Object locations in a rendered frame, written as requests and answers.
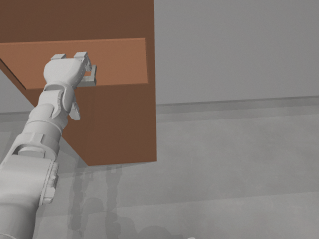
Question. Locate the robot left upper arm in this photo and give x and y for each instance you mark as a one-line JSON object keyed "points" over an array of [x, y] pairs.
{"points": [[26, 183]]}

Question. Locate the cabinet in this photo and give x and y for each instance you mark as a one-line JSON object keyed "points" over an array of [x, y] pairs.
{"points": [[117, 122]]}

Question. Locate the drawer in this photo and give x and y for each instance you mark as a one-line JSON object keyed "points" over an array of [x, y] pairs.
{"points": [[118, 61]]}

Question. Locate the left robot hand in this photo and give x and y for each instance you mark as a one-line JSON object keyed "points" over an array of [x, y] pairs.
{"points": [[69, 71]]}

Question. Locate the handle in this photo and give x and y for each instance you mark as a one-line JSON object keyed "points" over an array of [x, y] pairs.
{"points": [[89, 81]]}

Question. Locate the left robot forearm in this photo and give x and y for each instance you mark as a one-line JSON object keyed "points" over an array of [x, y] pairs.
{"points": [[43, 130]]}

